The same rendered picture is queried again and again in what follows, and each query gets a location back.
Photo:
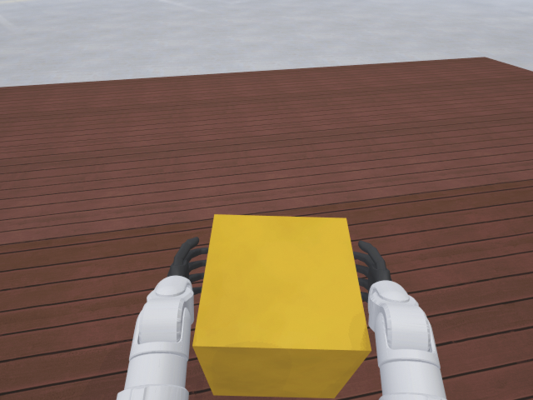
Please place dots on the robot left forearm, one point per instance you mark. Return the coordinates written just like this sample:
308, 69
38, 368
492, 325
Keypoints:
157, 366

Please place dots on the robot right forearm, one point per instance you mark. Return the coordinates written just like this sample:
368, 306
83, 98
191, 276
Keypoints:
405, 345

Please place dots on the left robot hand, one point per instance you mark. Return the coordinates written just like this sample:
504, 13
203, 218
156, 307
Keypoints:
182, 266

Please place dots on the right robot hand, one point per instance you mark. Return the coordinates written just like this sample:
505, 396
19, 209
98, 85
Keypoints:
376, 270

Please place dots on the carton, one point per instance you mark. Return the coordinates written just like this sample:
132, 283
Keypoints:
280, 313

